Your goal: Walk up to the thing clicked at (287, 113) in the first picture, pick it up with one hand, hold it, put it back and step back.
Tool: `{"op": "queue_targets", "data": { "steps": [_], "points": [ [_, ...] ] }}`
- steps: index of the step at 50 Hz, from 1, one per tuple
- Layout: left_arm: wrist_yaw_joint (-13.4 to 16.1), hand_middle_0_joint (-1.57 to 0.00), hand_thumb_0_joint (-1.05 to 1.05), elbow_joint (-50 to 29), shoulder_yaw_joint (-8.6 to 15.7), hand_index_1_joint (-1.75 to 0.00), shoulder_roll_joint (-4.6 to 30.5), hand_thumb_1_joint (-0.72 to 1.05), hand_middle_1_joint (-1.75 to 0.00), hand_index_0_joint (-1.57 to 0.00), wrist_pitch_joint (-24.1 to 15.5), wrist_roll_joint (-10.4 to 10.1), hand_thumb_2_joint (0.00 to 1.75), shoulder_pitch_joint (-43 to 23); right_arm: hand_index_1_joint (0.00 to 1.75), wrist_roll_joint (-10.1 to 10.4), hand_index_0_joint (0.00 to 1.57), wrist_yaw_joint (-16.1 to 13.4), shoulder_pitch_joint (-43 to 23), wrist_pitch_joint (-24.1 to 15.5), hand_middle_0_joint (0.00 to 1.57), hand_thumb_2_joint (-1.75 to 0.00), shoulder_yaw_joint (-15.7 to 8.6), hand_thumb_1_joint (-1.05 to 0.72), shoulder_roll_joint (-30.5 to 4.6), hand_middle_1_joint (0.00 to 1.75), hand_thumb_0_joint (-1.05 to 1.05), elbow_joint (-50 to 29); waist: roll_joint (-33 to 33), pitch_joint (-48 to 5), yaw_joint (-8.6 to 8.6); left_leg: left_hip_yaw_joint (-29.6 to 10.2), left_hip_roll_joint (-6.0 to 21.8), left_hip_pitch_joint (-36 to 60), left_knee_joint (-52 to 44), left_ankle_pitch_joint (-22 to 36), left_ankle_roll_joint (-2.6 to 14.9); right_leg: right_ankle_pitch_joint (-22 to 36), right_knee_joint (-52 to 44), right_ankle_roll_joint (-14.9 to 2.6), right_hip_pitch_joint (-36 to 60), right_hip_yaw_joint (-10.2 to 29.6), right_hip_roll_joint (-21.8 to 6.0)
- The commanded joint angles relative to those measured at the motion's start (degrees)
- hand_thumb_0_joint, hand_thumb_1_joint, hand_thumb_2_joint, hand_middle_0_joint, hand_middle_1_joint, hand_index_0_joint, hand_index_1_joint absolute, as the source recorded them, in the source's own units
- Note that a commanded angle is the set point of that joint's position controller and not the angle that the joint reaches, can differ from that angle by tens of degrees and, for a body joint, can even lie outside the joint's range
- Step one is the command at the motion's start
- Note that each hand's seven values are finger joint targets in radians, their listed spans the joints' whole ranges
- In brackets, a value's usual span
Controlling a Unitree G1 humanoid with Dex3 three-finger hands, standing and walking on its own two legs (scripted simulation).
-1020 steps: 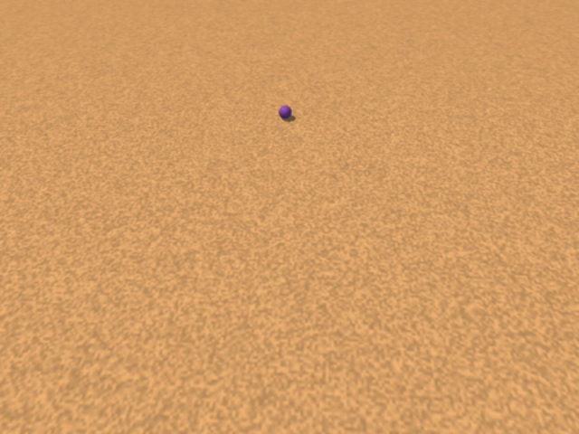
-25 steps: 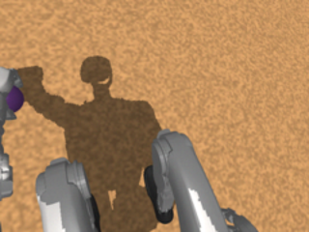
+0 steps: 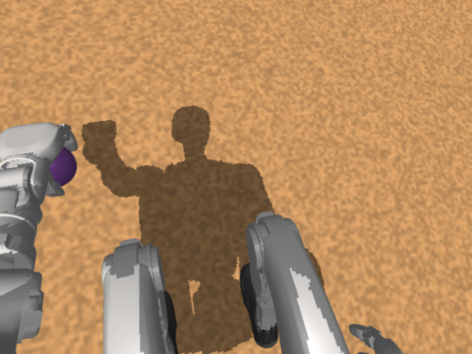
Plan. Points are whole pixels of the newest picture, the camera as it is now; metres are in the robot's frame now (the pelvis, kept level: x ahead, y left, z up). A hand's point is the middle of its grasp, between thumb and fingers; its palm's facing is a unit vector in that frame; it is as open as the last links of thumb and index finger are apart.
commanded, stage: lift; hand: left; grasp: from above
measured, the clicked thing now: (51, 165) +0.48 +0.27 -0.15
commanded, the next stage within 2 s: hold in 1.20 s
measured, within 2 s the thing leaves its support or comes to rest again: neither
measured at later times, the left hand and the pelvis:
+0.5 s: hand out of the picture +0.39 +0.25 +0.08, palm faces -0.44 -0.09 -0.89, open 9.9 cm; pelvis +0.01 +0.00 +0.17, yaw +3 degrees
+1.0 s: hand out of the picture +0.37 +0.24 +0.22, palm faces -0.45 -0.09 -0.89, open 9.9 cm; pelvis +0.05 +0.00 +0.30, yaw +3 degrees
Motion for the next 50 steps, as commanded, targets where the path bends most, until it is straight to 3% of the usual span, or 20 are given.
{"op": "queue_targets", "data": {
  "steps": [1, 8, 16, 18, 20, 27, 28, 29, 31, 36, 40, 42, 44, 47, 50],
  "points": [
    [1.73, -0.94, 0.0, -15.99, 2.43, -0.82, 13.21, 0.62, -0.85, -0.97, 0.51, -2.38, 0.84, -17.84, 0.3, 1.27, 0.2, -2.06, 9.83, -0.24, 0.2, -0.9, -5.12, -0.91, -12.38, 0.3, 0.0, -3.33, 11.94, -40.15, 0.81, 1.18, -1.12, 32.2, -21.42, 5.09, 0.98, 7.48, -16.06, -3.72, 24.22, -2.7, 2.26],
    [1.44, -0.93, 0.0, -22.96, 1.84, -0.8, 11.28, 0.61, -0.83, -0.96, 2.33, -4.45, 0.82, -13.32, 0.3, 2.42, 0.2, -3.93, 7.41, 0.08, 0.2, -0.9, -5.89, -0.91, -11.15, 0.3, 0.0, -4.5, 9.67, -39.78, 2.23, 0.7, -0.84, 40.28, -29.08, 3.71, 0.9, 6.68, -22.95, -3.39, 31.4, -1.9, 2.45],
    [1.47, -0.92, 0.0, -26.78, 0.92, -0.81, 8.42, 0.59, -0.84, -0.95, 5.27, -4.92, 0.83, -6.12, 0.3, 3.62, 0.2, -6.28, 5.34, 0.22, 0.2, -0.9, -6.3, -0.91, -9.33, 0.3, 0.0, -4.06, 7.62, -37.9, 3.63, 1.77, -0.69, 51.86, -37.92, 9.2, 0.59, 9.93, -33.4, -3.17, 42.16, -0.58, 2.37],
    [1.24, -0.9, 0.0, -27.83, 0.33, -0.82, 6.9, 0.57, -0.85, -0.93, 5.75, -5.71, 0.84, -3.36, 0.3, 3.93, 0.2, -6.8, 4.32, 0.19, 0.2, -0.9, -6.18, -0.91, -8.74, 0.3, 0.0, -4.24, 6.95, -34.77, 3.62, 1.65, -0.67, 53.0, -41.69, 6.64, 0.62, 8.36, -36.84, -2.92, 45.73, -0.33, 2.5],
    [0.88, -0.92, 0.0, -28.23, 0.0, -0.83, 6.29, 0.58, -0.85, -0.94, 6.32, -5.67, 0.86, -0.88, 0.3, 4.24, 0.2, -7.39, 3.97, 0.14, 0.2, -0.9, -6.09, -0.91, -8.37, 0.3, 0.0, -3.86, 6.87, -35.01, 4.7, 1.59, -0.67, 57.19, -44.75, 7.55, 0.38, 8.68, -39.3, -3.05, 48.7, -0.1, 2.6],
    [0.9, -0.93, 0.0, -27.51, -1.74, -0.79, 3.09, 0.57, -0.79, -0.94, 6.6, -6.95, 0.85, 3.68, 0.3, 4.98, 0.2, -9.5, 2.17, -1.48, 0.2, -0.9, -5.52, -0.9, -6.9, 0.3, 0.0, -2.58, 3.66, -24.63, 4.61, 1.46, -0.29, 63.99, -54.96, 4.53, 0.37, 5.98, -50.49, -2.76, 57.39, 1.48, 2.84],
    [0.91, -0.93, 0.0, -27.1, -3.24, -0.78, 1.2, 0.57, -0.79, -0.94, 6.42, -6.55, 0.84, 4.16, 0.3, 5.05, 0.2, -9.75, 2.37, -1.77, 0.2, -0.9, -5.36, -0.9, -6.61, 0.3, 0.0, -2.53, 3.78, -23.46, 4.28, 1.24, -0.26, 65.48, -56.24, 5.52, 0.14, 6.5, -51.63, -2.85, 57.95, 1.52, 2.92],
    [1.07, -0.92, 0.0, -27.12, -2.71, -0.78, 1.7, 0.56, -0.79, -0.93, 6.2, -6.4, 0.83, 4.54, 0.3, 5.13, 0.2, -9.99, 2.46, -2.14, 0.2, -0.9, -5.51, -0.9, -6.77, 0.3, 0.0, -2.26, 3.5, -23.13, 4.8, 1.14, -0.11, 66.75, -57.24, 6.4, 0.07, 7.19, -52.64, -2.9, 59.07, 1.69, 2.93],
    [1.56, -0.91, 0.0, -26.11, -3.96, -0.79, 0.11, 0.55, -0.8, -0.92, 5.93, -6.21, 0.82, 5.21, 0.3, 5.22, 0.2, -10.22, 2.72, -2.71, 0.2, -0.9, -5.34, -0.91, -6.29, 0.3, 0.0, -2.11, 2.94, -21.59, 4.91, 1.39, -0.33, 69.3, -59.72, 7.61, -0.01, 7.95, -55.67, -2.98, 62.14, 2.03, 2.99],
    [3.34, -0.9, 0.0, -23.0, -3.64, -0.81, -0.06, 0.55, -0.83, -0.92, 6.11, -5.69, 0.85, 7.0, 0.3, 5.16, 0.2, -10.36, 3.14, -3.73, 0.2, -0.9, -5.48, -0.9, -6.1, 0.3, 0.0, -1.24, 1.55, -18.79, 5.8, 2.56, -0.85, 73.59, -64.74, 10.58, 0.07, 9.99, -62.23, -2.96, 69.52, 3.0, 3.02],
    [4.31, -0.92, 0.0, -22.64, -5.2, -0.82, -2.22, 0.57, -0.83, -0.93, 6.53, -5.11, 0.86, 6.35, 0.3, 4.7, 0.2, -10.3, 3.59, -4.09, 0.2, -0.9, -5.6, -0.9, -6.14, 0.3, 0.0, -0.47, 2.51, -18.74, 5.86, 2.45, -0.54, 80.33, -68.93, 14.57, -0.43, 13.94, -65.23, -2.92, 73.04, 2.37, 3.11],
    [4.8, -0.92, 0.0, -22.9, -3.96, -0.82, -0.95, 0.57, -0.83, -0.93, 6.82, -4.89, 0.89, 7.07, 0.3, 4.71, 0.2, -10.24, 3.86, -4.04, 0.2, -0.9, -5.91, -0.9, -6.56, 0.3, 0.0, -0.26, 2.78, -18.78, 6.89, 2.53, -0.44, 83.05, -71.0, 16.68, -0.58, 15.7, -66.96, -2.9, 75.24, 2.29, 3.19],
    [4.88, -0.92, 0.0, -23.29, -4.97, -0.82, -1.67, 0.55, -0.83, -0.92, 6.95, -5.08, 0.89, 6.09, 0.3, 4.59, 0.2, -10.06, 3.53, -4.01, 0.2, -0.9, -5.78, -0.9, -6.39, 0.3, 0.0, -0.64, 2.7, -17.68, 6.55, 3.11, -0.6, 85.41, -72.9, 17.65, -0.62, 16.68, -69.17, -2.86, 77.48, 2.24, 3.13],
    [5.15, -0.9, 0.0, -22.73, -4.18, -0.84, -1.62, 0.54, -0.85, -0.91, 7.37, -5.39, 0.91, 7.34, 0.3, 4.53, 0.2, -9.95, 3.98, -3.95, 0.2, -0.9, -6.01, -0.9, -6.36, 0.3, 0.0, -0.66, 1.36, -17.31, 6.97, 3.36, -0.83, 87.63, -74.86, 20.57, -0.55, 19.29, -71.71, -2.65, 81.08, 2.54, 3.03],
    [4.65, -0.93, 0.0, -22.41, -5.48, -0.81, -3.16, 0.57, -0.82, -0.94, 7.65, -5.73, 0.89, 7.13, 0.3, 4.49, 0.2, -9.72, 4.15, -3.85, 0.2, -0.9, -6.08, -0.9, -6.55, 0.3, 0.0, -0.68, 1.4, -16.39, 6.75, 3.48, -0.68, 91.09, -77.26, 23.2, -0.8, 21.41, -73.88, -2.69, 83.07, 2.36, 2.95]
  ]
}}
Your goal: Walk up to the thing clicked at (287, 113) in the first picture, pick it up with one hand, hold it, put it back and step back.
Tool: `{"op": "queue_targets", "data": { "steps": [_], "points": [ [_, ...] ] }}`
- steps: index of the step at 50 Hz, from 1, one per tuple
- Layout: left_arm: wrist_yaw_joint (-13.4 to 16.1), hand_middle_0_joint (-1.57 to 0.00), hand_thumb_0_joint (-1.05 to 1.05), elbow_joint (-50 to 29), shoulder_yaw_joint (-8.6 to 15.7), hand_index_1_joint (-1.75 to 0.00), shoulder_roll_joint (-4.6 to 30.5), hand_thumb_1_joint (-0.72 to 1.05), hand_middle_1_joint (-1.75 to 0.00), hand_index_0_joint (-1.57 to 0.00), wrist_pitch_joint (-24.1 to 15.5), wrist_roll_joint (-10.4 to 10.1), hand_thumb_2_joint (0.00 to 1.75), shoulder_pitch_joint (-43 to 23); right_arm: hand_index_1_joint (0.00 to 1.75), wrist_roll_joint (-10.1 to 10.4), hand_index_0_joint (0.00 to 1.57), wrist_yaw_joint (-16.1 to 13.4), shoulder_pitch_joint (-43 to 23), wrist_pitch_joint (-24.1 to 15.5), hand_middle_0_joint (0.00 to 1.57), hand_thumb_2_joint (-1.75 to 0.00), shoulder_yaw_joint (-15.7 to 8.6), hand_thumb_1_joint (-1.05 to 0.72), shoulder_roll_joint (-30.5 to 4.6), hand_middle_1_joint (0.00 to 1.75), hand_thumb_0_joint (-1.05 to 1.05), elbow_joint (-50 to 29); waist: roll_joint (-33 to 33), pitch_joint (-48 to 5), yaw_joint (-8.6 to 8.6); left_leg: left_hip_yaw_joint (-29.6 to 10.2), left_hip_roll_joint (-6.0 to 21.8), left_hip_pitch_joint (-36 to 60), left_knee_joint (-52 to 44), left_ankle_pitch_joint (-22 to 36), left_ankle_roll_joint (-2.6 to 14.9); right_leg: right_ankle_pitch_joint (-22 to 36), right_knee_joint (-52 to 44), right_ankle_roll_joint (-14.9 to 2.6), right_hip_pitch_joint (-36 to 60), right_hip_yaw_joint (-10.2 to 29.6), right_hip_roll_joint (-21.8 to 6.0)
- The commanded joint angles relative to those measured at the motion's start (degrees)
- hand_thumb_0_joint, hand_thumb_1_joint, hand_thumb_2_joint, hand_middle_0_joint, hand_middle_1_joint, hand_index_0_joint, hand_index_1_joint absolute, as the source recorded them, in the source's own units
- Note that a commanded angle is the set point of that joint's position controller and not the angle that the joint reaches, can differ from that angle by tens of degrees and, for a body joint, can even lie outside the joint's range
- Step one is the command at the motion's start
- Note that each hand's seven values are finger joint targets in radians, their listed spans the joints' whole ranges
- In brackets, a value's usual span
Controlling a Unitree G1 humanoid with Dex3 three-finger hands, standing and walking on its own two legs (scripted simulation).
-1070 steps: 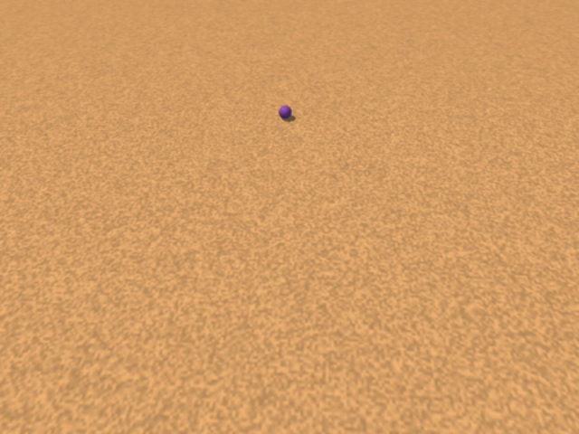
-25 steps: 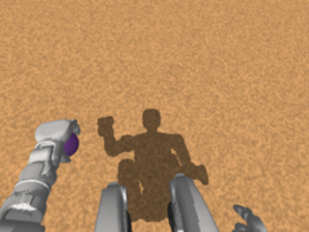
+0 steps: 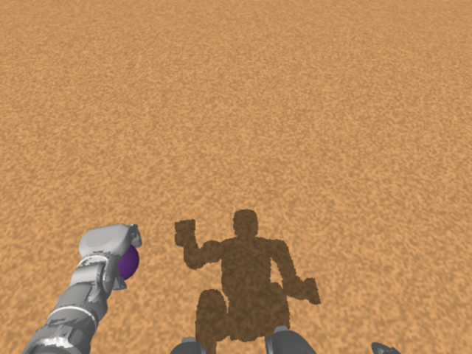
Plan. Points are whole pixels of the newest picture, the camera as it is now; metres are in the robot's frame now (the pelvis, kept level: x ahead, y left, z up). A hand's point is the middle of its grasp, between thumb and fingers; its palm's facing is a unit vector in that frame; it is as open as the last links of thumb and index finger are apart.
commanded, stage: lift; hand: left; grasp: from above
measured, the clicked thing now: (118, 261) +0.35 +0.23 -0.11
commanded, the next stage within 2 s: hold in 0.20 s
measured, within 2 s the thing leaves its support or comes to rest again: neither
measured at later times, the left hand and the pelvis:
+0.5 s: hand (104, 246) +0.34 +0.22 -0.02, palm faces -0.45 -0.06 -0.89, open 10.0 cm; pelvis +0.03 +0.00 +0.05, yaw +0 degrees
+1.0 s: hand (100, 242) +0.33 +0.22 +0.01, palm faces -0.46 -0.06 -0.89, open 10.0 cm; pelvis +0.04 +0.00 +0.06, yaw +0 degrees
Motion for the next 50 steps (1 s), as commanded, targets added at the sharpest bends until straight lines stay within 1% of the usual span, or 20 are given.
{"op": "queue_targets", "data": {
  "steps": [1, 6, 7, 8, 9, 10, 11, 12, 16, 19, 20, 27, 29, 32, 34, 36, 38, 40, 44, 50],
  "points": [
    [2.45, -0.91, 0.0, -9.42, 4.53, -0.82, 11.91, 0.55, -0.83, -0.92, 0.56, -0.77, 0.89, -18.17, 0.3, 0.19, 0.2, -0.64, 1.89, -1.61, 0.2, -0.9, -2.96, -0.9, -8.62, 0.3, 0.0, -5.45, 2.13, -16.47, 0.42, -1.15, -2.07, 16.83, -13.92, 11.74, -0.15, 9.54, -12.34, -2.1, 12.26, -0.16, 1.99],
    [1.6, -0.91, 0.0, -10.5, 4.01, -0.83, 10.97, 0.54, -0.84, -0.92, -0.13, -0.93, 0.89, -16.41, 0.3, 0.29, 0.2, -0.35, 1.53, -1.16, 0.2, -0.9, -3.09, -0.9, -8.47, 0.3, 0.0, -6.24, 0.68, -15.02, 0.66, -0.89, -2.22, 20.15, -17.35, 13.12, -0.06, 10.88, -15.93, -1.99, 15.48, -0.05, 1.91],
    [1.69, -0.92, 0.0, -11.11, 4.66, -0.83, 12.06, 0.56, -0.83, -0.93, -0.26, -0.73, 0.9, -16.76, 0.3, 0.31, 0.2, -0.35, 1.46, -1.06, 0.2, -0.9, -3.25, -0.9, -8.75, 0.3, 0.0, -6.47, 1.0, -15.46, 1.25, -0.46, -2.4, 21.5, -17.92, 13.82, -0.09, 11.49, -16.53, -2.01, 17.01, -0.03, 1.74],
    [1.53, -0.92, 0.0, -10.71, 4.61, -0.84, 11.95, 0.57, -0.85, -0.94, -0.33, -0.56, 0.9, -15.92, 0.3, 0.35, 0.2, -0.3, 1.61, -0.99, 0.2, -0.9, -3.38, -0.9, -8.91, 0.3, 0.0, -6.57, 0.78, -15.43, 1.03, -0.39, -2.4, 22.22, -18.3, 14.73, -0.08, 12.27, -17.03, -2.06, 17.27, 0.06, 1.82],
    [1.41, -0.91, 0.0, -11.49, 3.78, -0.85, 10.61, 0.55, -0.87, -0.92, -0.51, -0.83, 0.91, -16.54, 0.3, 0.31, 0.2, -0.32, 1.37, -0.94, 0.2, -0.9, -3.26, -0.9, -8.46, 0.3, 0.0, -6.57, 0.94, -15.22, 0.91, -0.54, -2.41, 22.62, -18.61, 15.61, -0.1, 13.2, -17.56, -1.91, 17.92, 0.3, 1.75],
    [1.34, -0.89, 0.0, -11.92, 3.71, -0.86, 10.65, 0.52, -0.87, -0.9, -0.62, -0.94, 0.92, -18.18, 0.3, 0.32, 0.2, -0.31, 1.62, -0.98, 0.2, -0.9, -3.26, -0.9, -8.59, 0.3, 0.0, -6.51, 0.59, -14.96, 0.11, -0.64, -2.29, 23.26, -19.23, 15.84, -0.17, 13.25, -17.89, -1.92, 18.0, 0.07, 1.88],
    [1.56, -0.9, 0.0, -12.0, 4.37, -0.85, 11.8, 0.54, -0.87, -0.91, -0.63, -0.55, 0.92, -16.67, 0.3, 0.38, 0.2, -0.32, 1.39, -0.85, 0.2, -0.9, -3.45, -0.9, -8.83, 0.3, 0.0, -6.61, 0.74, -14.53, 1.34, -0.36, -2.41, 23.96, -19.97, 15.73, -0.1, 13.07, -18.69, -1.97, 18.96, -0.04, 1.74],
    [1.54, -0.9, 0.0, -11.41, 4.55, -0.85, 11.69, 0.54, -0.86, -0.92, -0.58, -0.51, 0.91, -15.84, 0.3, 0.44, 0.2, -0.3, 1.48, -0.77, 0.2, -0.9, -3.48, -0.9, -8.92, 0.3, 0.0, -6.6, 0.73, -14.33, 0.8, -0.14, -2.49, 24.4, -20.16, 16.42, -0.14, 13.8, -19.04, -2.01, 18.96, 0.22, 1.77],
    [1.24, -0.92, 0.0, -13.23, 3.92, -0.85, 10.94, 0.56, -0.87, -0.93, -0.76, -0.4, 0.94, -16.1, 0.3, 0.48, 0.2, -0.17, 0.93, -0.38, 0.2, -0.9, -3.66, -0.9, -9.02, 0.3, 0.0, -6.79, 0.92, -14.26, 0.82, -0.01, -2.46, 27.07, -21.56, 18.93, -0.29, 15.77, -20.48, -1.92, 20.92, 0.06, 1.72],
    [0.63, -0.91, 0.0, -13.67, 4.5, -0.85, 12.38, 0.56, -0.87, -0.93, -0.9, 0.2, 0.94, -15.58, 0.3, 0.61, 0.2, -0.18, 0.58, -0.04, 0.2, -0.9, -3.94, -0.9, -9.34, 0.3, 0.0, -6.78, 0.78, -14.95, 1.53, 0.08, -2.47, 29.32, -22.51, 21.8, -0.33, 17.97, -21.28, -1.95, 22.88, 0.0, 1.83],
    [0.33, -0.89, 0.0, -13.7, 4.32, -0.86, 12.2, 0.54, -0.88, -0.91, -0.96, 0.27, 0.94, -16.18, 0.3, 0.58, 0.2, -0.1, 0.77, 0.02, 0.2, -0.9, -3.91, -0.9, -9.32, 0.3, 0.0, -6.71, 0.79, -14.49, 1.09, 0.13, -2.56, 29.15, -22.67, 22.14, -0.33, 18.28, -21.54, -1.92, 23.37, 0.08, 1.79],
    [-1.02, -0.89, 0.0, -15.26, 4.19, -0.84, 11.67, 0.53, -0.85, -0.91, -1.19, -0.03, 0.93, -14.7, 0.3, 0.81, 0.2, 0.06, -0.6, 0.26, 0.2, -0.9, -3.96, -0.9, -9.1, 0.3, 0.0, -7.53, 1.48, -12.54, 1.95, 0.27, -2.55, 31.03, -25.37, 22.85, -0.51, 18.65, -23.41, -2.08, 24.9, 0.06, 2.03],
    [-1.51, -0.89, 0.0, -14.8, 4.13, -0.84, 11.75, 0.53, -0.85, -0.9, -1.28, -0.3, 0.92, -14.08, 0.3, 0.89, 0.2, 0.13, -0.97, 0.29, 0.2, -0.9, -4.01, -0.9, -9.44, 0.3, 0.0, -8.12, 0.72, -10.85, 1.85, 0.35, -2.62, 30.59, -26.17, 21.13, -0.41, 17.41, -24.3, -2.01, 25.31, 0.07, 1.99],
    [-2.55, -0.87, 0.0, -16.26, 4.83, -0.83, 12.81, 0.5, -0.84, -0.89, -1.58, -0.24, 0.9, -13.2, 0.3, 1.0, 0.2, 0.08, -1.67, 0.47, 0.2, -0.9, -4.07, -0.9, -9.52, 0.3, 0.0, -8.72, 0.33, -11.9, 2.7, 0.55, -2.77, 31.44, -26.65, 21.82, -0.27, 17.99, -24.9, -2.01, 27.11, 0.26, 1.95],
    [-3.1, -0.87, 0.0, -18.37, 4.27, -0.84, 12.3, 0.52, -0.86, -0.89, -1.67, -0.63, 0.89, -14.3, 0.3, 1.03, 0.2, 0.11, -1.52, 0.45, 0.2, -0.9, -4.04, -0.9, -9.47, 0.3, 0.0, -8.84, 0.97, -12.95, 2.14, 0.47, -2.48, 33.13, -26.87, 24.25, -0.43, 19.78, -24.63, -2.05, 27.45, 0.17, 2.1],
    [-3.3, -0.87, 0.0, -18.98, 4.98, -0.85, 12.8, 0.51, -0.87, -0.89, -1.57, -0.44, 0.92, -13.81, 0.3, 1.07, 0.2, 0.04, -1.31, 0.64, 0.2, -0.9, -4.1, -0.9, -9.57, 0.3, 0.0, -8.84, 0.21, -13.49, 2.62, 0.45, -2.62, 33.3, -26.77, 26.37, -0.2, 22.03, -24.78, -1.92, 28.81, 0.43, 2.01],
    [-3.61, -0.85, 0.0, -18.54, 4.91, -0.87, 12.79, 0.5, -0.89, -0.88, -1.55, -0.51, 0.91, -12.73, 0.3, 1.18, 0.2, 0.1, -1.44, 0.85, 0.2, -0.9, -3.89, -0.9, -9.42, 0.3, 0.0, -9.07, 0.11, -11.53, 2.61, 0.6, -2.57, 32.92, -27.6, 26.05, -0.24, 21.64, -25.28, -2.02, 28.87, 0.35, 1.98],
    [-3.99, -0.85, 0.0, -19.49, 4.78, -0.85, 12.86, 0.5, -0.88, -0.88, -1.88, -0.71, 0.9, -14.19, 0.3, 1.28, 0.2, 0.02, -2.11, 0.89, 0.2, -0.9, -3.95, -0.9, -9.54, 0.3, 0.0, -9.46, 0.46, -11.64, 2.48, 0.68, -2.56, 34.05, -28.37, 24.58, -0.23, 20.41, -26.01, -2.03, 29.02, 0.4, 2.01],
    [-4.56, -0.86, 0.0, -19.37, 5.06, -0.86, 12.88, 0.49, -0.88, -0.88, -1.73, -0.2, 0.93, -12.12, 0.3, 1.34, 0.2, -0.07, -2.68, 1.22, 0.2, -0.9, -3.66, -0.9, -9.13, 0.3, 0.0, -9.91, -0.25, -10.66, 3.19, 1.03, -2.92, 33.67, -29.14, 24.12, 0.21, 20.65, -27.01, -1.91, 30.09, 0.76, 1.65],
    [-5.33, -0.87, 0.0, -21.45, 5.53, -0.88, 13.25, 0.5, -0.9, -0.88, -1.83, -0.43, 0.97, -11.78, 0.3, 1.46, 0.2, -0.17, -3.82, 1.64, 0.2, -0.9, -3.52, -0.9, -9.13, 0.3, 0.0, -10.59, 0.06, -10.33, 3.25, 1.57, -3.17, 34.88, -30.55, 23.22, 0.47, 20.21, -28.47, -1.77, 31.47, 1.03, 1.42]
  ]
}}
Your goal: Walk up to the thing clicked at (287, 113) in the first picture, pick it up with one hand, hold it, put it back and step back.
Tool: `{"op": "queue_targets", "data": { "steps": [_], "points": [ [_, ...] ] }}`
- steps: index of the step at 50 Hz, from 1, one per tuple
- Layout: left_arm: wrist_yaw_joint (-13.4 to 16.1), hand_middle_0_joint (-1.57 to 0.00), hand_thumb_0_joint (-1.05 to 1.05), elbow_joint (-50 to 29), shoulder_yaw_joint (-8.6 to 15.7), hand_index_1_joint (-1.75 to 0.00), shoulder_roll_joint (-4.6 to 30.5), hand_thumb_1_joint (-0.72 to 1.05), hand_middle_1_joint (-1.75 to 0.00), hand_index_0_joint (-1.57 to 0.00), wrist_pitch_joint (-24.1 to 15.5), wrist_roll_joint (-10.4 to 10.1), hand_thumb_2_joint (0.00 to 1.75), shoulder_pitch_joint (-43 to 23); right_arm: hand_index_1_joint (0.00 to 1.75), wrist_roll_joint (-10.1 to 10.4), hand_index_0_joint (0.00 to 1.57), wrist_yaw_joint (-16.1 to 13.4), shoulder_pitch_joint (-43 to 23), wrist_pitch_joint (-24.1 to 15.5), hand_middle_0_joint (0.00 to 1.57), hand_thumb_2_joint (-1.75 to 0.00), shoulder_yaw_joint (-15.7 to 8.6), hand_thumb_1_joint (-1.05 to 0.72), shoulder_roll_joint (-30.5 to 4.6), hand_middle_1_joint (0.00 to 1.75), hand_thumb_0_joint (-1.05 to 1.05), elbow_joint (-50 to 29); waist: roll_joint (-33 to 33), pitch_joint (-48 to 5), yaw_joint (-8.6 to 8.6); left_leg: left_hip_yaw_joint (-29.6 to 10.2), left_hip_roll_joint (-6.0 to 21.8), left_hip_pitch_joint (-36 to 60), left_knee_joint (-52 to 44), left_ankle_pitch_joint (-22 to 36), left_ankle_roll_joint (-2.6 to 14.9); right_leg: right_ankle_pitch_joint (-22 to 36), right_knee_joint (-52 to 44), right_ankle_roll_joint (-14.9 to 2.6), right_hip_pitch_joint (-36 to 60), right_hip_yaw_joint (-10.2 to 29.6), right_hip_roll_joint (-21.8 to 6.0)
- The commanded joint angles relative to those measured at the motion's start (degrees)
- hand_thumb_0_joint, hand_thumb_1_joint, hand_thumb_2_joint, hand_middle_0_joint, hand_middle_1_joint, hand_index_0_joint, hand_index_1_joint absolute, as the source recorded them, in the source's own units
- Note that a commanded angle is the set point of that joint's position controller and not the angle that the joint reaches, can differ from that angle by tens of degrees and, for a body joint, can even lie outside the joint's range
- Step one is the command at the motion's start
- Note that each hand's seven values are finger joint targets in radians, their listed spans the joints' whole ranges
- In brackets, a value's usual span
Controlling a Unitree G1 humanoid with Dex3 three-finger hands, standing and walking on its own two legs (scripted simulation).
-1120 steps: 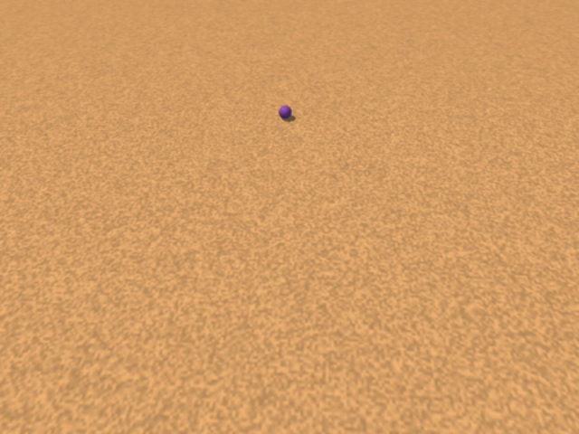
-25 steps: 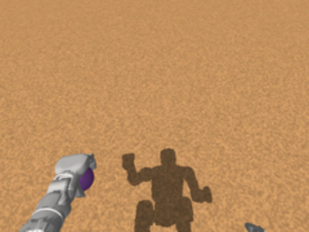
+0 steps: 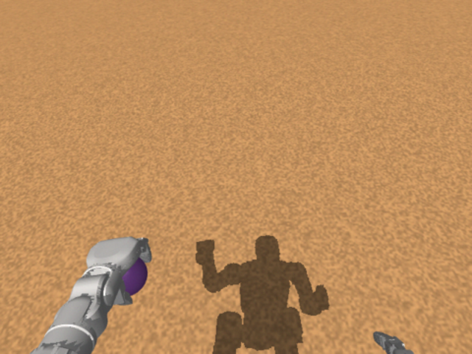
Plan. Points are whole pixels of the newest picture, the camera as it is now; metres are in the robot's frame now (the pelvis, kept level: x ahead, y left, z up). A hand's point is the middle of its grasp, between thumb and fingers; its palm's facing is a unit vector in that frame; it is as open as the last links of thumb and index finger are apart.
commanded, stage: hold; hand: left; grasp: from above
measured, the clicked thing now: (126, 275) +0.31 +0.23 -0.08
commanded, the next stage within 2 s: crouch in 1.20 s
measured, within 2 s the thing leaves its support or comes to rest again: neither
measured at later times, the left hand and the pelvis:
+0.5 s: hand (120, 282) +0.28 +0.22 -0.03, palm faces -0.45 -0.06 -0.89, open 10.0 cm; pelvis -0.01 +0.00 +0.01, yaw +0 degrees
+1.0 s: hand (120, 282) +0.28 +0.22 -0.03, palm faces -0.46 -0.06 -0.89, open 10.1 cm; pelvis -0.01 +0.00 +0.01, yaw +0 degrees
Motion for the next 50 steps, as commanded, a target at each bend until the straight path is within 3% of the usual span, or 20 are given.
{"op": "queue_targets", "data": {
  "steps": [1, 2, 4, 13, 21, 26, 27, 31, 33, 35, 42, 46, 48, 49, 50],
  "points": [
    [2.26, -0.86, 0.0, -11.75, 6.11, -0.87, 12.93, 0.5, -0.89, -0.88, 0.06, -0.18, 0.96, -18.16, 0.3, 0.3, 0.2, -0.94, -2.6, -1.85, 0.2, -0.9, -2.6, -0.9, -8.34, 0.3, 0.0, -7.19, -1.07, -13.66, 0.05, -0.35, -2.04, 8.47, -5.31, 15.17, 0.66, 12.76, -5.31, -1.58, 6.0, -0.56, 2.23],
    [2.03, -0.86, 0.0, -12.29, 5.39, -0.89, 12.25, 0.51, -0.91, -0.88, 0.0, -0.3, 0.95, -18.48, 0.3, 0.33, 0.2, -0.95, -2.38, -1.85, 0.2, -0.9, -2.52, -0.9, -8.18, 0.3, 0.0, -7.27, -1.65, -13.56, -0.25, -0.58, -1.93, 8.44, -5.48, 15.34, 0.67, 12.95, -5.36, -1.58, 5.92, -0.5, 2.28],
    [1.87, -0.88, 0.0, -12.11, 6.4, -0.88, 13.12, 0.49, -0.89, -0.89, -0.13, -0.36, 0.97, -17.47, 0.3, 0.46, 0.2, -0.99, -3.05, -1.76, 0.2, -0.9, -2.38, -0.91, -8.15, 0.3, 0.0, -7.74, -1.31, -12.82, 0.42, -0.4, -2.1, 8.41, -6.15, 14.02, 0.76, 11.72, -6.05, -1.65, 6.5, -0.45, 2.11],
    [1.6, -0.85, 0.0, -15.0, 5.78, -0.9, 12.47, 0.49, -0.92, -0.87, -0.32, -0.55, 0.96, -17.82, 0.3, 0.54, 0.2, -1.18, -4.4, -1.73, 0.2, -0.9, -2.2, -0.91, -7.93, 0.3, 0.0, -8.13, -1.04, -12.96, 0.63, -0.29, -1.95, 10.2, -7.65, 13.51, 0.72, 11.13, -7.32, -1.63, 7.51, -0.37, 2.08],
    [0.79, -0.85, 0.0, -15.67, 6.7, -0.89, 13.54, 0.49, -0.91, -0.87, -0.36, -0.82, 0.94, -17.63, 0.3, 0.73, 0.2, -1.33, -5.82, -1.67, 0.2, -0.9, -2.1, -0.91, -7.88, 0.3, 0.0, -8.47, -0.81, -11.89, 1.03, -0.09, -2.19, 10.86, -8.81, 12.58, 0.78, 10.24, -8.75, -1.47, 8.54, -0.22, 1.82],
    [0.13, -0.85, 0.0, -17.21, 5.71, -0.9, 12.72, 0.49, -0.92, -0.87, -0.03, -1.07, 0.93, -17.55, 0.3, 0.83, 0.2, -1.5, -6.49, -1.55, 0.2, -0.9, -1.72, -0.91, -7.46, 0.3, 0.0, -8.76, -1.73, -11.76, 0.95, 0.02, -2.31, 11.38, -9.37, 12.99, 1.08, 11.05, -9.55, -1.25, 9.37, -0.1, 1.68],
    [-0.1, -0.85, 0.0, -17.3, 6.6, -0.88, 13.72, 0.48, -0.9, -0.87, -0.09, -1.2, 0.93, -17.49, 0.3, 0.91, 0.2, -1.48, -6.57, -1.52, 0.2, -0.9, -1.68, -0.91, -7.54, 0.3, 0.0, -8.73, -1.05, -11.54, 1.22, 0.02, -2.19, 11.52, -9.61, 13.02, 0.97, 10.82, -9.58, -1.41, 9.69, -0.16, 1.72],
    [-0.63, -0.83, 0.0, -17.12, 5.0, -0.91, 11.93, 0.47, -0.93, -0.85, 0.02, -0.99, 0.95, -16.83, 0.3, 0.93, 0.2, -1.61, -6.69, -1.28, 0.2, -0.91, -1.59, -0.91, -7.42, 0.3, 0.0, -9.02, -2.0, -10.82, 1.01, -0.22, -2.0, 12.09, -10.18, 13.46, 0.91, 11.01, -9.75, -1.54, 9.39, -0.5, 1.95],
    [-0.46, -0.84, 0.0, -16.49, 6.26, -0.9, 12.65, 0.47, -0.92, -0.86, 0.17, -1.05, 0.95, -14.9, 0.3, 0.97, 0.2, -1.6, -7.02, -1.22, 0.2, -0.9, -1.52, -0.91, -7.35, 0.3, 0.0, -9.16, -1.45, -9.99, 1.54, -0.04, -2.25, 11.52, -10.42, 12.43, 0.92, 9.99, -10.27, -1.52, 9.57, -0.38, 1.73],
    [-0.57, -0.84, 0.0, -17.27, 5.11, -0.9, 11.92, 0.48, -0.92, -0.86, 0.22, -1.02, 0.95, -16.39, 0.3, 0.9, 0.2, -1.52, -7.16, -1.23, 0.2, -0.9, -1.43, -0.91, -7.29, 0.3, 0.0, -9.16, -1.57, -10.34, 0.99, -0.2, -1.98, 12.23, -10.75, 12.55, 0.85, 9.98, -10.29, -1.63, 9.62, -0.49, 1.87],
    [0.15, -0.83, 0.0, -16.61, 6.31, -0.91, 13.21, 0.46, -0.93, -0.85, -0.34, -0.84, 0.96, -18.15, 0.3, 0.8, 0.2, -1.66, -6.97, -1.05, 0.2, -0.9, -1.49, -0.91, -7.38, 0.3, 0.0, -8.7, -0.33, -11.18, 1.32, -0.16, -2.05, 13.17, -10.8, 13.65, 0.68, 10.87, -10.27, -1.73, 9.97, -0.41, 1.83],
    [0.46, -0.84, 0.0, -15.11, 4.63, -0.91, 11.18, 0.46, -0.92, -0.86, -0.11, -0.23, 0.97, -16.25, 0.3, 0.77, 0.2, -1.54, -6.84, -1.04, 0.2, -0.91, -1.69, -0.91, -7.25, 0.3, 0.0, -8.7, -2.53, -11.07, 1.17, -0.17, -2.11, 12.7, -10.42, 14.92, 0.85, 12.15, -10.18, -1.58, 10.39, -0.59, 1.74],
    [1.03, -0.84, 0.0, -17.28, 6.76, -0.92, 13.72, 0.47, -0.94, -0.86, -0.18, -0.31, 0.99, -18.62, 0.3, 0.67, 0.2, -1.53, -6.85, -0.98, 0.2, -0.9, -1.97, -0.91, -7.46, 0.3, 0.0, -8.48, 0.25, -12.82, 1.82, 0.07, -2.29, 13.31, -10.23, 15.67, 0.57, 12.73, -10.01, -1.7, 10.5, -0.39, 1.64],
    [1.0, -0.85, 0.0, -15.65, 5.37, -0.92, 12.34, 0.48, -0.94, -0.87, 0.1, -0.28, 0.98, -18.38, 0.3, 0.58, 0.2, -1.47, -6.55, -0.94, 0.2, -0.91, -1.82, -0.91, -7.42, 0.3, 0.0, -8.21, -1.16, -11.95, 0.82, 0.03, -2.14, 13.4, -10.13, 15.65, 0.64, 12.86, -10.1, -1.65, 10.23, -0.34, 1.7],
    [0.99, -0.85, 0.0, -16.98, 5.3, -0.9, 12.46, 0.48, -0.92, -0.87, -0.07, -0.35, 0.96, -19.9, 0.3, 0.52, 0.2, -1.46, -6.49, -0.97, 0.2, -0.9, -1.89, -0.91, -7.32, 0.3, 0.0, -8.13, -1.24, -12.18, 0.95, -0.18, -1.97, 13.51, -10.28, 15.39, 0.68, 12.68, -10.21, -1.59, 10.41, -0.58, 1.81]
  ]
}}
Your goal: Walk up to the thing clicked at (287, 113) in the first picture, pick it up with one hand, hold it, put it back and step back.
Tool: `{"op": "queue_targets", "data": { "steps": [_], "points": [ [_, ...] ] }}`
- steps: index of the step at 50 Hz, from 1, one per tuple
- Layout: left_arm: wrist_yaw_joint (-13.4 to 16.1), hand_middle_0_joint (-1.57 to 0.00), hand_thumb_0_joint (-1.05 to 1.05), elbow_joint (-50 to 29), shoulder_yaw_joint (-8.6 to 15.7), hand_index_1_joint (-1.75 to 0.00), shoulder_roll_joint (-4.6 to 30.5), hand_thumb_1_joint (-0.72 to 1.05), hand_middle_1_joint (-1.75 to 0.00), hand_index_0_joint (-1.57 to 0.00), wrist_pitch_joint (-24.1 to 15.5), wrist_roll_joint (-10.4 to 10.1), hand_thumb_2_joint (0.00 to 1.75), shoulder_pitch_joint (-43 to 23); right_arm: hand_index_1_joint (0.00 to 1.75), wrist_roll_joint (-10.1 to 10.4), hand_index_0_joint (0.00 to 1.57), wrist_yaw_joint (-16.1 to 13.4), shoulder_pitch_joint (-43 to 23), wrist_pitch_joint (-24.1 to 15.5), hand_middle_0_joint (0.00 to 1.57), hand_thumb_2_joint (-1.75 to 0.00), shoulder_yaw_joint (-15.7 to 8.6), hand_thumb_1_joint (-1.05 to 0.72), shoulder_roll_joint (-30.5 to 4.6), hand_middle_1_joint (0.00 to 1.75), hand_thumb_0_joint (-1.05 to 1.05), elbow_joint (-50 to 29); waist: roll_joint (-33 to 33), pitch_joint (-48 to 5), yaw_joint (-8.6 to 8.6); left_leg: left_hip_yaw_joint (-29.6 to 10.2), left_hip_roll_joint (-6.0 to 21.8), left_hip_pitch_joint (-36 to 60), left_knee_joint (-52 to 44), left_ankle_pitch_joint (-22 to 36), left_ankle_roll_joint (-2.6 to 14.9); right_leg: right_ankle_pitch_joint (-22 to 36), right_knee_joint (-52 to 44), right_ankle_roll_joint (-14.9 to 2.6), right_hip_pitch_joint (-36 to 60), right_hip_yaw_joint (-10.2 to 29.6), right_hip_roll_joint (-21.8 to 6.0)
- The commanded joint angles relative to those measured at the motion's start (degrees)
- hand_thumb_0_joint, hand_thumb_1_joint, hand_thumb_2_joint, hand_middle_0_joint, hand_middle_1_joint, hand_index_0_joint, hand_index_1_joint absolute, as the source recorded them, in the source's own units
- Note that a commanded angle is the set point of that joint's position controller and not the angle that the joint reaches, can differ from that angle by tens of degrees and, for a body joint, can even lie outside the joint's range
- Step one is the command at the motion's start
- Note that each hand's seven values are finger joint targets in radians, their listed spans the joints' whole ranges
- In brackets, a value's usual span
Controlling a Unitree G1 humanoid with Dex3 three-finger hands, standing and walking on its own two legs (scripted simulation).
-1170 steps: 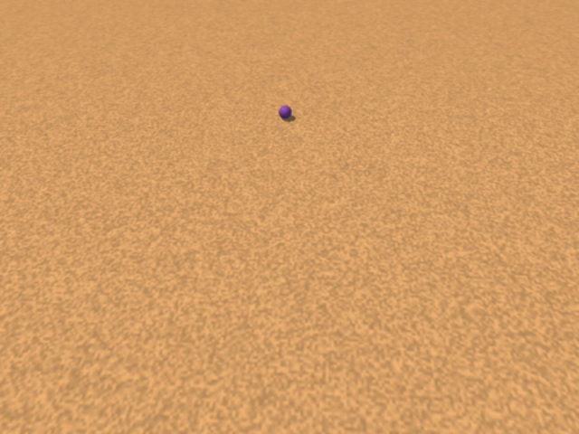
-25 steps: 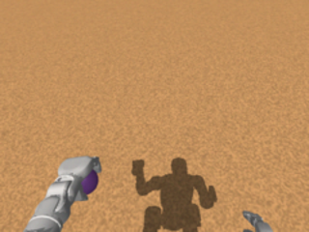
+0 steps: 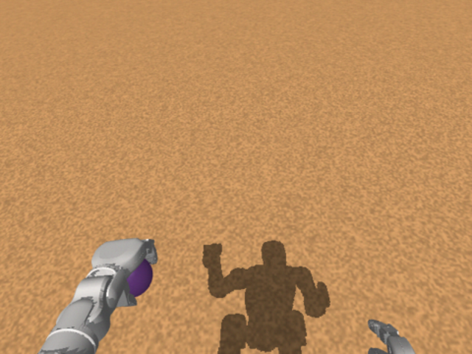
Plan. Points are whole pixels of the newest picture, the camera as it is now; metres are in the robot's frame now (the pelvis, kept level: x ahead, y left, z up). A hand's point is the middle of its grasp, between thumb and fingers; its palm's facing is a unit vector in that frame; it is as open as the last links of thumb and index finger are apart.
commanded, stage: hold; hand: left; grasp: from above
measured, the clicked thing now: (131, 276) +0.30 +0.23 -0.07
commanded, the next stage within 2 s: crouch in 0.20 s
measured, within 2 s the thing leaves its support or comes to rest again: neither
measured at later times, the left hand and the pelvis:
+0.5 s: hand (131, 281) +0.29 +0.22 -0.06, palm faces -0.45 -0.05 -0.89, open 10.1 cm; pelvis +0.00 +0.00 +0.00, yaw +0 degrees
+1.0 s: hand (158, 292) +0.34 +0.23 -0.26, palm faces -0.41 +0.04 -0.91, open 10.0 cm; pelvis -0.04 +0.00 -0.15, yaw +0 degrees
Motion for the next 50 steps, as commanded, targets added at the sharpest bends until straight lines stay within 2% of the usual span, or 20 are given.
{"op": "queue_targets", "data": {
  "steps": [1, 3, 4, 5, 8, 13, 15, 16, 19, 23, 28, 30, 31, 33, 36, 37, 39, 40, 46, 50],
  "points": [
    [3.32, -0.88, 0.0, -11.04, 7.18, -0.91, 13.48, 0.5, -0.92, -0.89, 0.28, 0.02, 0.98, -20.91, 0.3, 0.11, 0.2, -0.71, -3.96, -2.24, 0.2, -0.91, -2.67, -0.91, -7.84, 0.3, 0.0, -7.42, -1.39, -14.48, -0.29, -0.21, -1.88, 6.55, -3.31, 11.46, 0.84, 9.4, -4.04, -1.48, 3.86, -0.6, 1.86],
    [3.13, -0.86, 0.0, -10.37, 6.22, -0.91, 11.8, 0.48, -0.92, -0.87, 0.38, -0.17, 0.99, -18.46, 0.3, 0.19, 0.2, -0.68, -3.69, -2.2, 0.2, -0.91, -2.63, -0.91, -7.65, 0.3, 0.0, -7.56, -1.79, -14.33, -0.07, -0.29, -1.8, 6.49, -3.43, 12.1, 0.82, 9.83, -3.93, -1.57, 4.16, -0.72, 1.91],
    [2.94, -0.85, 0.0, -12.03, 5.55, -0.91, 11.47, 0.47, -0.93, -0.86, 0.35, -0.28, 0.97, -19.8, 0.3, 0.15, 0.2, -0.61, -3.82, -2.21, 0.2, -0.91, -2.6, -0.91, -7.62, 0.3, 0.0, -7.66, -1.2, -14.85, -0.12, -0.19, -1.8, 6.65, -3.53, 12.15, 0.79, 9.85, -3.93, -1.62, 4.22, -0.73, 1.91],
    [2.91, -0.85, 0.0, -12.6, 6.06, -0.9, 12.11, 0.48, -0.91, -0.86, 0.28, -0.43, 0.96, -20.06, 0.3, 0.16, 0.2, -0.66, -4.07, -2.2, 0.2, -0.9, -2.76, -0.91, -7.7, 0.3, 0.0, -7.59, -0.54, -14.67, 0.4, -0.3, -1.63, 6.66, -3.61, 12.02, 0.66, 9.41, -4.1, -1.66, 4.19, -0.91, 2.05],
    [2.82, -0.85, 0.0, -11.19, 6.56, -0.9, 12.37, 0.47, -0.91, -0.86, 0.45, -0.41, 0.96, -18.38, 0.3, 0.17, 0.2, -0.65, -4.3, -2.18, 0.2, -0.9, -2.72, -0.91, -7.73, 0.3, 0.0, -7.95, -1.43, -13.47, 0.22, -0.29, -1.68, 6.06, -4.04, 10.73, 0.74, 8.31, -4.53, -1.67, 4.19, -0.86, 1.98],
    [2.78, -0.85, 0.0, -11.4, 6.12, -0.91, 11.91, 0.48, -0.92, -0.87, 0.38, -0.47, 0.97, -18.12, 0.3, 0.17, 0.2, -0.6, -4.01, -2.09, 0.2, -0.9, -2.83, -0.91, -7.93, 0.3, 0.0, -7.98, -1.3, -13.58, 0.09, -0.57, -1.36, 6.67, -4.08, 11.34, 0.49, 8.52, -4.29, -1.82, 3.61, -1.01, 2.22],
    [2.92, -0.87, 0.0, -12.31, 5.57, -0.93, 11.98, 0.54, -0.98, -0.91, 0.04, -0.26, 0.89, -20.51, 0.3, 0.11, 0.2, -0.61, -3.97, -2.13, 0.2, -0.92, -2.78, -0.93, -7.94, 0.3, 0.0, -7.8, -0.81, -13.41, -0.09, -0.86, -1.19, 7.02, -4.17, 11.21, 0.38, 8.35, -4.29, -1.87, 3.17, -1.06, 2.29],
    [3.08, -0.79, 0.0, -12.86, 5.28, -0.9, 11.64, 0.46, -0.94, -0.83, -0.07, -0.22, 0.88, -20.73, 0.3, 0.2, 0.2, -0.56, -3.8, -2.19, 0.2, -0.9, -2.82, -0.89, -7.98, 0.3, 0.0, -7.96, -0.4, -14.0, -0.1, -0.79, -1.24, 7.27, -4.18, 11.08, 0.34, 8.29, -4.21, -1.96, 3.32, -0.98, 2.25],
    [4.38, -0.78, 0.0, -8.57, 6.09, -0.9, 11.1, 0.41, -0.93, -0.81, 0.05, 0.09, 0.94, -17.47, 0.3, -0.02, 0.2, -0.47, -3.67, -1.98, 0.2, -0.9, -2.69, -0.89, -7.78, 0.3, 0.0, -7.59, -2.34, -12.26, -0.18, -0.68, -1.5, 5.71, -3.72, 11.12, 0.55, 8.32, -4.25, -1.74, 3.32, -1.11, 2.1],
    [7.23, -0.81, 0.0, -5.13, 5.74, -0.89, 9.71, 0.41, -0.9, -0.82, -0.7, 1.45, 0.97, -18.02, 0.3, -0.42, 0.2, -0.14, -2.82, -1.62, 0.2, -0.9, -2.92, -0.9, -7.71, 0.3, 0.0, -6.96, -4.11, -10.99, -1.09, -0.37, -2.06, 3.57, -2.58, 8.76, 0.75, 6.61, -3.91, -1.5, 1.31, -0.8, 1.57],
    [12.25, -0.83, 0.0, 2.93, 4.97, -0.9, 8.57, 0.45, -0.92, -0.84, -1.26, 3.97, 0.98, -20.44, 0.3, -1.2, 0.2, 0.68, 0.25, -1.11, 0.2, -0.9, -3.48, -0.9, -8.06, 0.3, 0.0, -4.81, -4.21, -12.65, -2.56, -0.31, -2.2, -0.66, 2.5, 9.24, 0.66, 7.72, 0.69, -1.49, -3.52, -0.86, 1.31],
    [14.15, -0.82, 0.0, 5.27, 4.47, -0.94, 7.79, 0.46, -0.96, -0.84, -1.7, 4.34, 0.98, -24.68, 0.3, -1.66, 0.2, 1.04, 1.2, -1.22, 0.2, -0.9, -3.88, -0.9, -8.34, 0.3, 0.0, -3.65, -3.77, -14.78, -3.56, -0.51, -1.97, -3.38, 6.62, 9.08, 0.42, 7.53, 4.46, -1.55, -8.06, -1.03, 1.52],
    [15.34, -0.83, 0.0, 6.72, 4.94, -0.94, 8.57, 0.47, -0.96, -0.85, -2.01, 5.16, 0.98, -26.96, 0.3, -1.98, 0.2, 1.15, 1.85, -1.37, 0.2, -0.9, -4.05, -0.9, -8.46, 0.3, 0.0, -3.15, -3.68, -15.22, -3.73, -0.47, -1.94, -6.17, 9.1, 7.88, 0.31, 6.45, 6.5, -1.56, -10.47, -1.08, 1.6],
    [17.58, -0.84, 0.0, 10.37, 5.26, -0.93, 8.02, 0.49, -0.96, -0.87, -2.3, 6.75, 0.96, -26.98, 0.3, -2.46, 0.2, 1.63, 3.31, -1.86, 0.2, -0.9, -4.4, -0.9, -8.43, 0.3, 0.0, -2.74, -2.27, -17.48, -3.81, -0.34, -2.15, -12.07, 14.56, 5.99, 0.21, 4.97, 11.58, -1.71, -15.02, -0.9, 1.26],
    [20.58, -0.81, 0.0, 13.78, 4.97, -0.92, 6.88, 0.46, -0.95, -0.84, -2.87, 8.52, 0.94, -31.52, 0.3, -2.92, 0.2, 1.97, 5.44, -2.38, 0.2, -0.9, -5.09, -0.9, -8.74, 0.3, 0.0, -2.99, -1.56, -21.56, -4.71, -0.49, -1.91, -19.41, 21.76, 3.4, 0.06, 2.94, 18.58, -2.06, -22.23, -0.98, 1.4],
    [21.58, -0.8, 0.0, 13.96, 5.79, -0.93, 8.43, 0.45, -0.96, -0.83, -3.02, 9.08, 0.91, -33.89, 0.3, -3.14, 0.2, 2.03, 5.6, -2.63, 0.2, -0.9, -5.1, -0.9, -8.92, 0.3, 0.0, -2.8, -0.74, -23.62, -4.59, -0.53, -1.78, -22.06, 24.31, 3.42, 0.16, 2.77, 21.3, -2.08, -24.27, -1.06, 1.58],
    [23.4, -0.8, 0.0, 16.77, 5.59, -0.94, 7.42, 0.45, -0.97, -0.84, -2.81, 9.58, 0.93, -35.43, 0.3, -3.55, 0.2, 2.11, 6.1, -3.15, 0.2, -0.9, -5.3, -0.9, -9.21, 0.3, 0.0, -2.81, 0.2, -26.1, -5.16, -1.05, -1.48, -26.0, 28.9, 3.15, 0.17, 1.83, 26.56, -2.44, -30.72, -1.66, 2.08],
    [24.16, -0.8, 0.0, 17.64, 6.66, -0.94, 8.77, 0.47, -0.98, -0.84, -2.8, 9.74, 0.92, -36.71, 0.3, -3.78, 0.2, 2.0, 6.79, -3.41, 0.2, -0.9, -5.54, -0.9, -9.52, 0.3, 0.0, -2.37, 1.61, -28.22, -4.87, -1.26, -1.39, -27.03, 30.95, 3.17, 0.06, 1.23, 29.02, -2.66, -33.1, -1.98, 2.15],
    [25.93, -0.84, 0.0, 22.33, 9.69, -0.9, 12.9, 0.5, -0.94, -0.87, -1.97, 9.66, 0.91, -40.54, 0.3, -4.88, 0.2, 1.37, 7.85, -4.82, 0.2, -0.9, -5.85, -0.9, -10.17, 0.3, 0.0, -1.51, 3.36, -35.95, -5.73, -2.24, -1.42, -41.95, 42.59, -2.37, 0.7, -3.44, 41.47, -2.96, -45.15, -2.74, 2.24],
    [25.16, -0.84, 0.0, 24.62, 10.08, -0.9, 13.47, 0.49, -0.93, -0.87, -1.24, 8.93, 0.9, -42.6, 0.3, -5.48, 0.2, 1.25, 8.17, -5.65, 0.2, -0.9, -5.99, -0.9, -10.29, 0.3, 0.0, -1.22, 2.54, -38.42, -6.78, -3.1, -1.3, -49.75, 47.58, -8.1, 0.7, -8.08, 46.99, -2.94, -51.5, -3.02, 1.87]
  ]
}}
